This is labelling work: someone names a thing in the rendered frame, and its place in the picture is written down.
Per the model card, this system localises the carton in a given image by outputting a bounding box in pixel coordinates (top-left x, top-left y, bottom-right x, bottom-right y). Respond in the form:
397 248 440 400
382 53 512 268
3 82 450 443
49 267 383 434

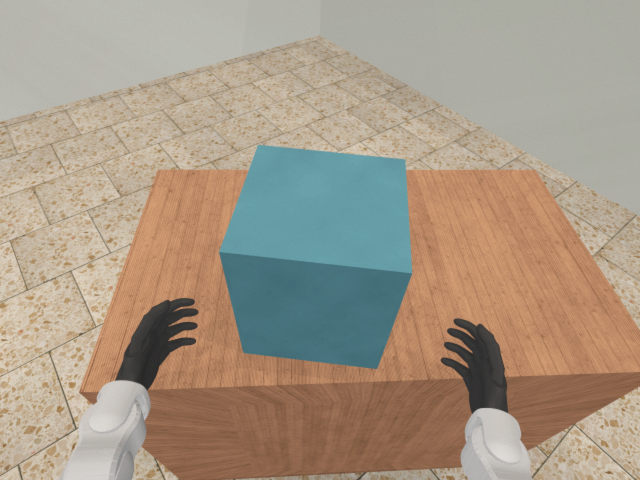
219 145 412 369

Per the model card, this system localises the right robot forearm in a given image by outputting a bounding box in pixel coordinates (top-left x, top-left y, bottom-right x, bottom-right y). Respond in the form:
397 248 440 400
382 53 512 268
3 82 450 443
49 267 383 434
461 408 533 480

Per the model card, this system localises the pedestal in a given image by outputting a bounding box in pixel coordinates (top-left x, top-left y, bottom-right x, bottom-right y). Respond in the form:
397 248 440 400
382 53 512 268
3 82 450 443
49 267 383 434
79 170 640 480

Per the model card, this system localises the robot right hand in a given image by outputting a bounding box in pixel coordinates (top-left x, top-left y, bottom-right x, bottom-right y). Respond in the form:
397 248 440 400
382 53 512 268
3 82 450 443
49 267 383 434
441 318 508 414

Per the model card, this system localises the robot left hand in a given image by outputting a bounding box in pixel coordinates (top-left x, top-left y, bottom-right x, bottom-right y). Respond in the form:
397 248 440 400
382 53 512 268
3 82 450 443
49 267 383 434
115 298 198 390

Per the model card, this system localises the left robot forearm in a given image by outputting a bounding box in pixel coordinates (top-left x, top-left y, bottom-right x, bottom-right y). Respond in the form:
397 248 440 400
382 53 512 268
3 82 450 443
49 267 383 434
58 380 151 480

